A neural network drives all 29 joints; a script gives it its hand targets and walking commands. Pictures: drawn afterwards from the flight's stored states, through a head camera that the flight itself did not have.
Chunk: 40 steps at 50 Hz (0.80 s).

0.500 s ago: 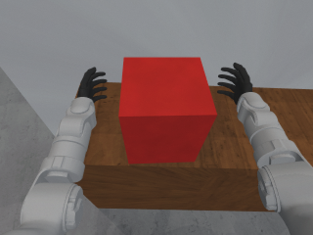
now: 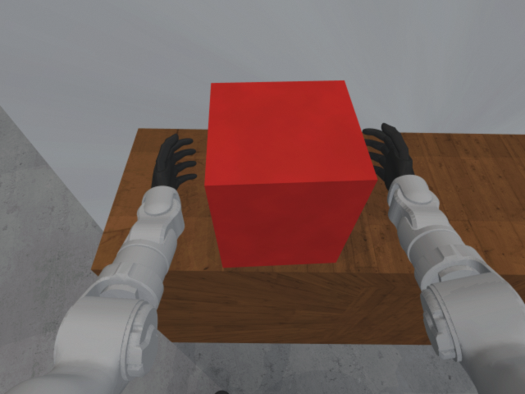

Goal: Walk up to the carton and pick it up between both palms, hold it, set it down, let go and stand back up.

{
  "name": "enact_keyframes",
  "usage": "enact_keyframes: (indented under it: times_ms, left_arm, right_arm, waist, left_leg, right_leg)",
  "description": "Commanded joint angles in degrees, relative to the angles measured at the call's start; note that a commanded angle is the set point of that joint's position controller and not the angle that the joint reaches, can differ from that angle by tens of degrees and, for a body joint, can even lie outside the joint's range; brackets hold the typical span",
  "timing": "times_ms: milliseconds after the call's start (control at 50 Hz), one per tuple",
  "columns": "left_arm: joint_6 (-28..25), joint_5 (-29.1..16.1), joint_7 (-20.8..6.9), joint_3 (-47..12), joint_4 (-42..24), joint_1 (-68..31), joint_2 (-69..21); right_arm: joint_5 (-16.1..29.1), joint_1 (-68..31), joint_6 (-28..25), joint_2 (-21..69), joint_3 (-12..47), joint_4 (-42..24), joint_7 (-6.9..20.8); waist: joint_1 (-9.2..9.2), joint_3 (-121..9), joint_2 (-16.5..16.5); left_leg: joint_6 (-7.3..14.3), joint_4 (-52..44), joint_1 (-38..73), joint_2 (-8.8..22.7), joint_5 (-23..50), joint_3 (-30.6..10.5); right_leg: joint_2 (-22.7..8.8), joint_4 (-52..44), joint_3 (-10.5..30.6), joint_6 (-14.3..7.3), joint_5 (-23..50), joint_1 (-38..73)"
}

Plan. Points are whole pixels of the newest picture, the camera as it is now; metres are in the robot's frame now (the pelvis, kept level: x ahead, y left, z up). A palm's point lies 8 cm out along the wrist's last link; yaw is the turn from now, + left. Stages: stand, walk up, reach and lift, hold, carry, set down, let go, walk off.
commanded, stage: reach and lift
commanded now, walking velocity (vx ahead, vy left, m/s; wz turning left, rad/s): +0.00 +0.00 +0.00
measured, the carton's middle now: (279, 181) +0.47 +0.05 +0.03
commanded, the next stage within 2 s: none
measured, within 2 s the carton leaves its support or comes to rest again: neither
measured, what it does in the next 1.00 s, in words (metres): stands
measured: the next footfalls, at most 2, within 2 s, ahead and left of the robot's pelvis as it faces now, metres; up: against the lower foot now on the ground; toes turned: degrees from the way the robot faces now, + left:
none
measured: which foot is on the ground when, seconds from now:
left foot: down 0.00-1.00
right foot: down 0.00-1.00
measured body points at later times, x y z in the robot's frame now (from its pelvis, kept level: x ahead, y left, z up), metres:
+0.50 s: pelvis +0.00 -0.01 +0.00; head +0.10 +0.00 +0.44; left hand +0.44 +0.18 +0.06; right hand +0.49 -0.12 +0.06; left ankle +0.05 +0.14 -0.73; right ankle -0.03 -0.13 -0.73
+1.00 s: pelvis +0.03 -0.01 +0.02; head +0.11 +0.00 +0.46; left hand +0.43 +0.18 +0.06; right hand +0.48 -0.12 +0.06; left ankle +0.05 +0.14 -0.73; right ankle -0.03 -0.12 -0.73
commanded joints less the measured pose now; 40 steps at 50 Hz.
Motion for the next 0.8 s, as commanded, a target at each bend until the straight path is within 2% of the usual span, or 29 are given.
enact_keyframes:
  times_ms: [0, 80, 160, 180, 200, 240, 360, 460, 540, 600, 640, 700, 780]
  left_arm:
    - [-2.86, -1.4, 0.48, -1.57, -14.71, -26.78, 6.49]
    - [-3.19, -2.96, 0.31, -3.11, -15.12, -27.51, 5.41]
    - [-3.64, -2.35, 0.08, -2.78, -14.57, -27.4, 5.46]
    - [-3.96, -2.34, 1.02, -7.11, -17.5, -31.79, 1.14]
    - [-3.88, -1.78, 1.41, -5.74, -16.12, -31.36, 0.83]
    - [-3.72, -0.84, 2.02, -5.18, -15.44, -31.55, -0.37]
    - [-2.37, 7.56, 2.06, 2.79, -13.92, -27.99, -2.68]
    - [-1.98, 14.29, 1.56, 8.41, -15.92, -28.46, -7.7]
    - [-2.67, 19.56, -1.05, 11.47, -17.19, -29.06, -14.53]
    - [-2.88, 25.58, -5.47, 9.96, -15.36, -27.93, -31.11]
    - [-2.94, 27.45, -6.94, 8.45, -13.53, -25.56, -36.84]
    - [-2.38, 29.32, -7.18, 9.13, -14.08, -22.5, -37.38]
    - [-1.67, 29.73, -7.66, 9.08, -15.83, -19.75, -37.53]
  right_arm:
    - [-0.4, -31.71, -3.34, -10.57, -2.51, -10.54, 0.06]
    - [-2.12, -31.88, -2.62, -9.59, -4.35, -9.44, 0.08]
    - [-3.35, -32.11, -2.68, -8.92, -5.72, -9.41, -0.05]
    - [-5.67, -33.63, -2.9, -9.36, -11.09, -7.23, 0.02]
    - [-7.13, -33.36, -2.56, -7.22, -10.87, -8.44, 0.02]
    - [-8.89, -34.0, -1.77, -5.14, -12.03, -9.77, -0.04]
    - [-12.4, -32.28, -1.81, -0.22, -13.13, -11.71, -1.23]
    - [-16.48, -32.08, -2.36, 6.59, -14.73, -15.35, -1.37]
    - [-24.55, -31.32, -3.5, 16.07, -18.27, -17.33, 0.83]
    - [-35.92, -30.78, -5.17, 34.1, -21.23, -16.3, 5.22]
    - [-41.32, -28.15, -6.35, 39.7, -23.56, -15.36, 6.94]
    - [-45.26, -24.09, -6.89, 41.34, -26.29, -13.68, 7.29]
    - [-47.26, -21.3, -7.45, 42.45, -27.09, -12.66, 7.12]
  waist:
    - [-0.36, -45.31, -1.17]
    - [-1.31, -45.56, -1.66]
    - [-1.41, -46.39, -2.17]
    - [-5.64, -46.77, 0.85]
    - [-3.73, -45.32, -0.06]
    - [-3.73, -44.78, -0.91]
    - [-1.09, -44.2, -3.44]
    - [0.29, -42.58, -3.64]
    - [0.07, -41.94, -4.3]
    - [-1.24, -39.87, -3.18]
    - [-2.49, -39.11, -1.98]
    - [-3.44, -34.35, -3.14]
    - [-3.95, -28.25, -4.06]
  left_leg:
    - [-2.98, 5.19, 36.46, -3.01, 24.4, 2.31]
    - [-2.63, 5.75, 36.29, -2.9, 21.69, 1.99]
    - [-2.34, 6.09, 34.95, -3.12, 21.13, 1.79]
    - [-4.04, 5.47, 37.49, -2.36, 20.49, 0.7]
    - [-3.45, 6.06, 37.88, -2.74, 19.04, 1.23]
    - [-2.68, 5.48, 36.58, -2.84, 17.07, 1.18]
    - [-1.31, 4.22, 32.84, -3.92, 20.98, 2.28]
    - [-0.76, 1.54, 31.02, -4.45, 21.6, 3.75]
    - [-0.49, -0.33, 33.59, -4.41, 22.61, 5.11]
    - [-0.59, -1.91, 40.16, -3.81, 24.85, 5.6]
    - [-0.86, -1.75, 44.99, -3.33, 27.15, 5.87]
    - [-0.45, -2.51, 46.75, -2.92, 29.15, 6.05]
    - [0.38, -3.74, 45.89, -3.19, 29.86, 6.46]
  right_leg:
    - [2.74, -1.3, -5.42, 2.16, 24.52, 3.82]
    - [2.63, -1.84, -5.31, 1.55, 21.28, 1.55]
    - [2.18, -1.37, -5.07, 1.89, 22.19, 2.49]
    - [2.62, -2.38, -6.05, 1.31, 18.25, -2.8]
    - [2.05, -3.22, -5.59, 0.87, 14.57, -3.85]
    - [1.68, -3.41, -5.05, 0.85, 13.37, -3.18]
    - [0.9, -1.74, -3.57, 2.87, 23.82, 8.16]
    - [0.18, -1.2, -2.77, 3.91, 30.37, 14.82]
    - [0.02, -2.24, -3.49, 3.8, 32.99, 17.32]
    - [0.26, -4.51, -5.86, 2.76, 33.33, 15.94]
    - [0.65, -5.75, -6.88, 1.46, 32.13, 13.96]
    - [1.06, -6.97, -7.5, 0.97, 30.9, 15.03]
    - [0.59, -7.33, -7.34, 1.65, 31.84, 17.42]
